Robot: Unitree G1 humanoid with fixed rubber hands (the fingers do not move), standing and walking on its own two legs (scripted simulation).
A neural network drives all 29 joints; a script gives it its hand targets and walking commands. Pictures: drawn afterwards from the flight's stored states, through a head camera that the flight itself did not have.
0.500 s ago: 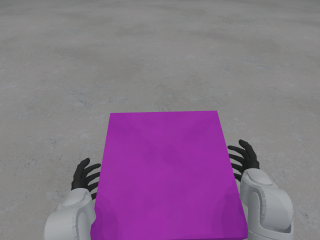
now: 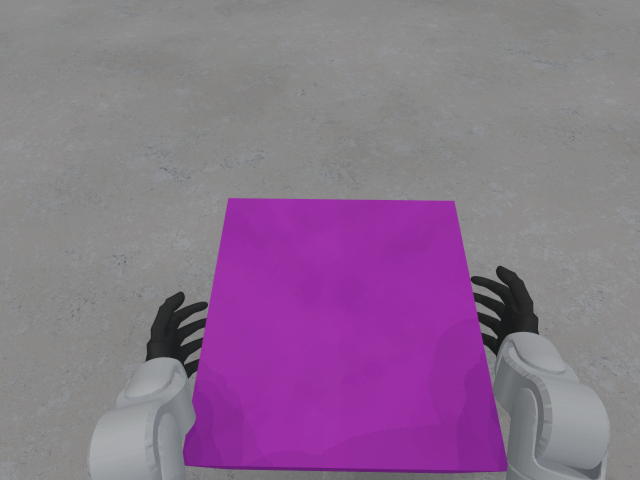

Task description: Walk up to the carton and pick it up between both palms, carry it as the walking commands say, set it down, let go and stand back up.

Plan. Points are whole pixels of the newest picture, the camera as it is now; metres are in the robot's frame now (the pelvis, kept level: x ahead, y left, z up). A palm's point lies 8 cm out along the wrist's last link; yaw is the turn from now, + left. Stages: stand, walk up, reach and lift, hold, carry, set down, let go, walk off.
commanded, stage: carry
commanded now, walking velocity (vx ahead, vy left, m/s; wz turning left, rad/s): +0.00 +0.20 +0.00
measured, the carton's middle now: (339, 336) +0.30 -0.01 +0.01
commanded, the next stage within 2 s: none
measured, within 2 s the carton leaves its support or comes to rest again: neither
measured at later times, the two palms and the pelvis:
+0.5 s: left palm (16, 405) +0.21 +0.32 +0.09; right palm (375, 362) +0.22 -0.04 +0.11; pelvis -0.02 +0.14 +0.00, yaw -1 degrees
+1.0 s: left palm out of the picture +0.15 +0.46 +0.09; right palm (226, 432) +0.17 +0.10 +0.10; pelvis -0.08 +0.28 +0.00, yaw -1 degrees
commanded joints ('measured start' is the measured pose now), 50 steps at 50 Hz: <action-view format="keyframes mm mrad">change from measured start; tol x32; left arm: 1 -471 -830 -760 -142 -370 -23 -226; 50 -623 -850 -837 -149 -416 -10 -257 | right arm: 1 -405 850 865 -91 456 41 262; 50 -368 887 769 1 375 30 262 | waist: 1 83 -233 -445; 13 21 -249 -258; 17 10 296 -239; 30 39 -385 -356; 39 15 -309 -306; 42 20 324 -308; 50 9 96 -319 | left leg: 1 -141 199 -109 574 813 -354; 2 -317 155 -256 870 -161 -294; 3 -275 234 -466 973 -277 -222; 12 -76 137 -31 120 -108 -267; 15 66 329 -318 -206 87 -186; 23 185 382 -285 20 744 -34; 32 -374 206 -228 626 -198 -216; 38 -137 162 -91 168 -98 -240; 43 108 482 -467 -124 579 -8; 50 66 374 -342 -150 166 -25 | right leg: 1 488 -288 263 -453 424 -183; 3 198 -504 633 -392 666 -274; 12 90 -283 224 -395 394 -92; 17 -108 -27 62 257 -184 76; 26 46 26 34 -132 54 34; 30 450 -470 546 -387 904 -206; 38 190 -281 224 -310 640 -94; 43 -96 -35 71 252 -201 72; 50 -91 -19 56 236 -62 48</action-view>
